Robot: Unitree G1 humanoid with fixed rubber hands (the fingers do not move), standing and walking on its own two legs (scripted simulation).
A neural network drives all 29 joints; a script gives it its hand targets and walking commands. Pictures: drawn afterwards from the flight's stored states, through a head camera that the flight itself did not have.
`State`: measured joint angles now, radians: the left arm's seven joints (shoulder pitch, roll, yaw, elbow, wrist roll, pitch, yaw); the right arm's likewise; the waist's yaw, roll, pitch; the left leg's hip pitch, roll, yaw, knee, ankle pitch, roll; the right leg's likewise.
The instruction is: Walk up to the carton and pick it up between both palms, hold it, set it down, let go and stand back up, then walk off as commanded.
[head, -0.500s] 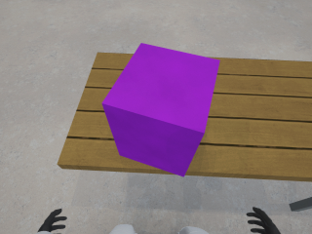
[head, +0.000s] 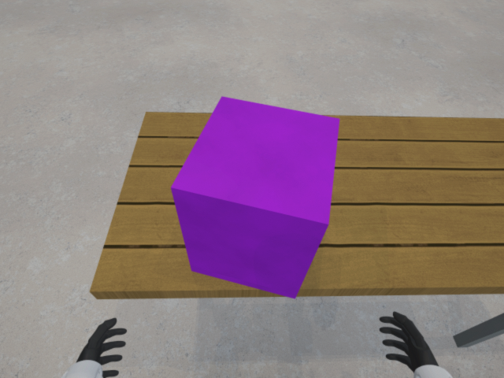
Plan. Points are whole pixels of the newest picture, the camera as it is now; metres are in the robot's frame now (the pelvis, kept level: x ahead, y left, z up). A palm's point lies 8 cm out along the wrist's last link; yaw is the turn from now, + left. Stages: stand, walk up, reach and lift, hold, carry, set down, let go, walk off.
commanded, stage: reach and lift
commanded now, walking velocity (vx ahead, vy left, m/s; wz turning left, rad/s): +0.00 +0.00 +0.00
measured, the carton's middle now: (259, 201) +0.38 +0.01 +0.05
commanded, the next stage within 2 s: none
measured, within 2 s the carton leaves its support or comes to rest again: neither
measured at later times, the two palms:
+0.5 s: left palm (87, 353) +0.15 +0.26 -0.04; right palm (411, 372) +0.13 -0.21 -0.02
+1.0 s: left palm (84, 339) +0.16 +0.25 +0.00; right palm (388, 352) +0.15 -0.17 +0.00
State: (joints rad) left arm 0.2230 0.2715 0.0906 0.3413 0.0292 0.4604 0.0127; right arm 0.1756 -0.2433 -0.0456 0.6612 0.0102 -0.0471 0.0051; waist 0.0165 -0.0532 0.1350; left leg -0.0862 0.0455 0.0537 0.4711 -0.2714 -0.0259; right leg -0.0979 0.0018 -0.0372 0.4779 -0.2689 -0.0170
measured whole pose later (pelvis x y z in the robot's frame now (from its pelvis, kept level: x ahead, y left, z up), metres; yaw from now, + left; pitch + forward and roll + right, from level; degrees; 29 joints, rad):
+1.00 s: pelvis +0.01 +0.02 +0.01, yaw -1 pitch -7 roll -1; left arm 0.44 0.30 -0.03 0.04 -0.21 0.05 -0.07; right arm 0.53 -0.03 -0.02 -0.01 0.09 0.02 -0.14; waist 0.04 0.01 0.08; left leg -0.01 0.03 0.08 0.37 -0.24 0.01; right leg 0.00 -0.01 -0.01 0.31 -0.20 0.01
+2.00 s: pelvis +0.03 +0.02 +0.01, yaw -1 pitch -4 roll -1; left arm 0.25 0.32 0.05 -0.34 -0.29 0.41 -0.06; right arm 0.38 -0.13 -0.01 -0.41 0.25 0.34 -0.23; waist 0.01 -0.02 0.07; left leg -0.03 0.03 0.06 0.34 -0.24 0.00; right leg -0.03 0.00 0.00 0.29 -0.20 0.01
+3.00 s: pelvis -0.01 +0.03 +0.01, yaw -1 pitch +1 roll -1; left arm -0.66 0.44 0.10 0.21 -0.26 0.74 -0.01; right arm -0.57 -0.24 -0.07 0.21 0.38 0.55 -0.24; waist -0.09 -0.04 -0.01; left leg -0.23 0.03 0.06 0.40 -0.20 0.01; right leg -0.21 0.00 0.01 0.33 -0.14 0.02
